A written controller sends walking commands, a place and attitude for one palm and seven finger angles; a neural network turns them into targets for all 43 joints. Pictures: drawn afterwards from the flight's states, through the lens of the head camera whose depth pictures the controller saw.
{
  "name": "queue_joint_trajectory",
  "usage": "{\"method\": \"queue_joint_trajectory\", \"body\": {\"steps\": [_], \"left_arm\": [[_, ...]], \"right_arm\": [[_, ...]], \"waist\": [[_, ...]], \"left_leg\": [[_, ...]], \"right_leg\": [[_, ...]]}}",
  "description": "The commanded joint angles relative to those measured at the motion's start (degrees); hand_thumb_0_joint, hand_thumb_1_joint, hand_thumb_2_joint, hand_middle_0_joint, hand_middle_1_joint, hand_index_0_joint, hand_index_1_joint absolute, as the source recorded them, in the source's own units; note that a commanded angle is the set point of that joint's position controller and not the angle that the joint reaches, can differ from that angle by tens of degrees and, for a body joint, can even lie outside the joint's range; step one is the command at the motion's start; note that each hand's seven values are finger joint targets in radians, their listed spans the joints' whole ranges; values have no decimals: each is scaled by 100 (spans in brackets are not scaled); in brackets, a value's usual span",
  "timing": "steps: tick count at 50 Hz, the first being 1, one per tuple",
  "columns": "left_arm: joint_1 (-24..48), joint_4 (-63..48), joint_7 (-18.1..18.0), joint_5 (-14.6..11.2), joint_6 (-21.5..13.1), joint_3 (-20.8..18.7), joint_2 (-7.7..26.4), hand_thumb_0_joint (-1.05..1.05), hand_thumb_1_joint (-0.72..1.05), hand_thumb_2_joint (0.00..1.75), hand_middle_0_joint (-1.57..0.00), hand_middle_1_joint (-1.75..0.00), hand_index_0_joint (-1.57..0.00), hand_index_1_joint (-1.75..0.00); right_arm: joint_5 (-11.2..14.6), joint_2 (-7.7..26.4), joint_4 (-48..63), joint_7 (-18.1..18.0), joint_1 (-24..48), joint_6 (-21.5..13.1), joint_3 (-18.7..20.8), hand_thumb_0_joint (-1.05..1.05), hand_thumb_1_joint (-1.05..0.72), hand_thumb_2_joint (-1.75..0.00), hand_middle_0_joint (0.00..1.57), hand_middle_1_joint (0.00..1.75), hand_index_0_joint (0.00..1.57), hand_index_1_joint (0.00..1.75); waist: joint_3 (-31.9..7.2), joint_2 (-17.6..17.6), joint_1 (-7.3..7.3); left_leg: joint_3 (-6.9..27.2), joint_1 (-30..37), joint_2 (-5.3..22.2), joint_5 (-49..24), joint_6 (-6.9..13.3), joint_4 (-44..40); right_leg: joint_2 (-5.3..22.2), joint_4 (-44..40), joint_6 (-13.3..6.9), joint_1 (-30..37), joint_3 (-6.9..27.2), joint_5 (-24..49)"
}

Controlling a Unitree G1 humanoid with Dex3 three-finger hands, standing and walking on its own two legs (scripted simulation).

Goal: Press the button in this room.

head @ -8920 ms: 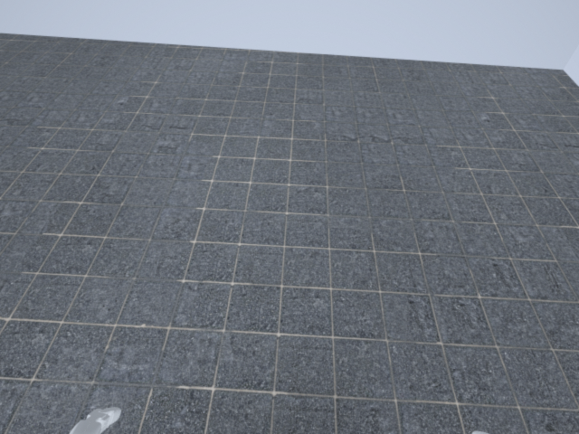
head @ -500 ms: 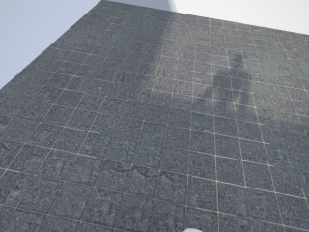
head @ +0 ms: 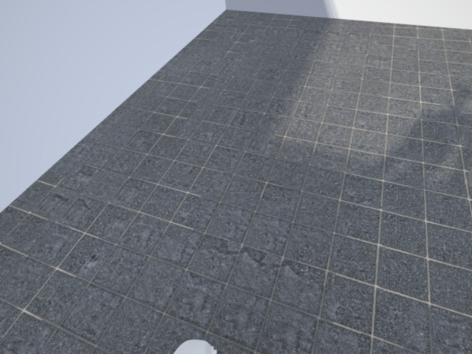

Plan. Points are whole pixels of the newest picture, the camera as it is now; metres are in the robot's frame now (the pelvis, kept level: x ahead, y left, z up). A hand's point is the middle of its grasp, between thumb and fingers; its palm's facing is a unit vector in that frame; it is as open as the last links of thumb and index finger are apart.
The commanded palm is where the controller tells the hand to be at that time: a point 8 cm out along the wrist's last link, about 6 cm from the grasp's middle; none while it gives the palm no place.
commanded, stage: turn or walk to find it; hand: left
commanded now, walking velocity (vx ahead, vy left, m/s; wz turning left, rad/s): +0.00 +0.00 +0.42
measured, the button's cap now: out of the picture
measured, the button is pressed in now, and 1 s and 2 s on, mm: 0 0 0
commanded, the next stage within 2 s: none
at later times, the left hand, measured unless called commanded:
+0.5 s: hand out of the picture -0.04 +0.27 -0.18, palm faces +0.27 -0.93 -0.23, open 7.4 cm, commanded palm none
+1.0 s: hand out of the picture -0.04 +0.19 -0.15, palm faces +0.41 -0.87 -0.27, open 7.4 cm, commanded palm none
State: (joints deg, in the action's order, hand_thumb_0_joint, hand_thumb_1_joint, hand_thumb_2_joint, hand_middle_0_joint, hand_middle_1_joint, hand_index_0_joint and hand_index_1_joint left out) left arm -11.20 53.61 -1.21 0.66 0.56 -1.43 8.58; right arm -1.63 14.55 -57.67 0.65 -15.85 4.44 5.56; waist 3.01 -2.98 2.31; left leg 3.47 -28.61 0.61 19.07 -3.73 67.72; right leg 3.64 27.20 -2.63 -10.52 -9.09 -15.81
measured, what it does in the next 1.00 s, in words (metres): steps on the spot, turning left: left foot, then right foot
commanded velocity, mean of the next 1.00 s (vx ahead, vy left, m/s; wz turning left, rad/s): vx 0.00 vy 0.00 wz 0.42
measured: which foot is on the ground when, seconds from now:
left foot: up 0.00-0.26, down 0.28-0.78, up 0.80-1.00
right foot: down 0.00-0.28, up 0.30-0.76, down 0.78-1.00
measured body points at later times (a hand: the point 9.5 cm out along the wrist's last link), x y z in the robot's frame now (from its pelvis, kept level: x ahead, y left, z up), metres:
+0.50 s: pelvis -0.03 +0.05 +0.00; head -0.01 +0.08 +0.45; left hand -0.06 +0.32 -0.16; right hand +0.13 -0.16 -0.13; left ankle -0.05 +0.15 -0.74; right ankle -0.02 -0.10 -0.66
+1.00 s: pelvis -0.05 -0.02 +0.00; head -0.02 -0.05 +0.45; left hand -0.06 +0.23 -0.12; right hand +0.06 -0.25 -0.17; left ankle -0.14 +0.13 -0.64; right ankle -0.01 -0.09 -0.74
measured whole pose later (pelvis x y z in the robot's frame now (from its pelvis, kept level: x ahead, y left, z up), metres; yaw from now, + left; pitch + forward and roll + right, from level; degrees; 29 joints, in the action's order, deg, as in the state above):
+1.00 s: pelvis -0.05 -0.02 +0.00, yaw +25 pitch -1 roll +2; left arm -11.0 53.1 -1.1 0.7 0.5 -1.2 8.6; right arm -1.6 14.4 -58.0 0.8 -15.9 4.4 5.4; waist 3.5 -3.0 2.3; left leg 3.0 -28.5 0.6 19.3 -3.5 68.4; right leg 4.0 27.8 -2.5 -11.5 -9.7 -15.0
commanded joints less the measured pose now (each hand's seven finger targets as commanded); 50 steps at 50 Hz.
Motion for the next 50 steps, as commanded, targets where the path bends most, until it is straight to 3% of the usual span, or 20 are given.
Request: {"method": "queue_joint_trajectory", "body": {"steps": [1,8,10,12,13,14,15,16,17,21,29,33,36,37,38,39,40,42,44,50], "left_arm": [[-304,-292,-95,55,-142,-313,1149,0,90,90,-20,-30,-20,-30],[-767,-36,-63,117,-90,-386,1451,0,90,90,-20,-30,-20,-30],[-651,-4,-65,118,-69,-409,1510,0,90,90,-20,-30,-20,-30],[-422,-14,-54,66,-36,-418,1513,0,90,90,-20,-30,-20,-30],[-437,-50,-37,13,3,-389,1386,0,90,90,-20,-30,-20,-30],[-479,-182,-12,-25,41,-329,1056,0,90,90,-20,-30,-20,-30],[-201,-356,-19,13,99,-218,868,0,90,90,-20,-30,-20,-30],[-80,-362,-21,29,151,-253,1009,0,90,90,-20,-30,-20,-30],[64,-260,-29,53,196,-277,972,0,90,90,-20,-30,-20,-30],[-224,-56,60,43,162,-312,1037,0,90,90,-20,-30,-20,-30],[267,-351,15,9,141,-269,935,0,90,90,-20,-30,-20,-30],[255,-433,-3,-31,100,-242,822,0,90,90,-20,-30,-20,-30],[-240,-319,-15,-50,34,-266,867,0,90,90,-20,-30,-20,-30],[-473,-267,-29,-28,-15,-297,988,0,90,90,-20,-30,-20,-30],[-612,-253,-69,52,-84,-373,1397,0,90,90,-20,-30,-20,-30],[-615,-312,-88,97,-101,-458,1824,0,90,90,-20,-30,-20,-30],[-517,-405,-104,41,-57,-409,1769,0,90,90,-20,-30,-20,-30],[242,-576,-108,24,-60,-392,1414,0,90,90,-20,-30,-20,-30],[512,-624,-91,12,-86,-283,1095,0,90,90,-20,-30,-20,-30],[-157,-378,-104,40,-142,-288,1113,0,90,90,-20,-30,-20,-30]], "right_arm": [[24,270,421,2,318,-83,8,0,-90,-90,20,30,20,30],[114,160,559,-19,866,-196,-146,0,-90,-90,20,30,20,30],[136,180,557,-34,729,-235,-159,0,-90,-90,20,30,20,30],[122,258,462,-30,384,-293,-146,0,-90,-90,20,30,20,30],[108,497,423,-24,226,-343,-100,0,-90,-90,20,30,20,30],[69,1019,460,-41,105,-390,19,0,-90,-90,20,30,20,30],[69,1359,417,-83,-94,-332,81,0,-90,-90,20,30,20,30],[45,1283,408,-102,-6,-301,55,0,-90,-90,20,30,20,30],[36,1070,414,-156,188,-341,-5,0,-90,-90,20,30,20,30],[67,838,616,-184,717,-388,-102,0,-90,-90,20,30,20,30],[41,838,585,-161,235,-382,-12,0,-90,-90,20,30,20,30],[6,852,627,-149,315,-336,27,0,-90,-90,20,30,20,30],[30,808,676,-130,486,-313,40,0,-90,-90,20,30,20,30],[63,709,701,-116,533,-312,37,0,-90,-90,20,30,20,30],[120,355,753,-83,366,-317,-8,0,-90,-90,20,30,20,30],[103,160,907,-85,449,-309,-37,0,-90,-90,20,30,20,30],[61,424,874,-87,538,-237,44,0,-90,-90,20,30,20,30],[25,443,602,-36,309,-106,94,0,-90,-90,20,30,20,30],[9,348,388,25,-12,-89,77,0,-90,-90,20,30,20,30],[26,280,367,22,188,-80,19,0,-90,-90,20,30,20,30]], "waist": [[-56,1144,-321],[-471,1457,-578],[-587,1513,-482],[-695,1291,-208],[-812,675,-89],[-870,-944,-11],[-672,-1475,117],[-527,-844,98],[-311,-1204,62],[-194,-612,-230],[-318,-563,-13],[-435,-684,-63],[-579,-547,-327],[-647,-260,-459],[-816,938,-492],[-638,2095,-559],[-534,1479,-548],[-50,1337,-212],[86,1045,1],[-90,1149,-282]], "left_leg": [[-164,-386,177,227,-118,-373],[-656,390,76,808,-2,-2239],[-769,833,59,622,62,-2882],[-849,1688,44,-466,134,-4058],[-561,2428,287,-1208,242,-4613],[1049,3195,1548,-2521,698,-4886],[1642,2872,2262,-3796,1319,-4917],[1298,2465,2296,-3315,1524,-4880],[1156,2099,1868,-3045,1330,-5032],[586,2128,1262,-2996,1141,-4934],[1176,2288,1308,-3016,1374,-4828],[1434,1954,1214,-3031,1356,-4662],[1462,1305,975,-2530,1149,-4331],[1274,858,710,-1897,897,-4004],[710,-26,142,-569,516,-3127],[-31,-672,-506,1344,197,-1798],[231,-382,-254,1432,243,-815],[269,-320,-71,745,227,130],[70,-292,33,154,132,374],[-137,-350,191,61,-87,-83]], "right_leg": [[1524,-982,-431,396,998,1447],[1687,-380,-591,897,782,3163],[1752,-165,-523,772,707,3126],[1574,292,-156,345,317,2558],[1334,893,139,-244,67,1873],[626,1992,544,-1620,-181,-376],[331,2822,683,-2068,144,-2158],[409,3323,608,-1938,470,-1966],[431,3438,630,-1977,698,-1613],[295,3767,719,-2022,712,-706],[140,2776,801,-1842,790,-942],[-70,1752,708,-1153,708,-998],[-172,412,644,-92,631,-95],[-7,-356,619,565,712,453],[1025,-952,339,1372,1686,404],[2330,-1148,-330,1177,2959,1136],[2487,-1197,-645,313,2703,1009],[1888,-1482,-453,-502,2156,-355],[1425,-1278,-224,-529,1330,194],[1507,-1095,-343,213,942,987]]}}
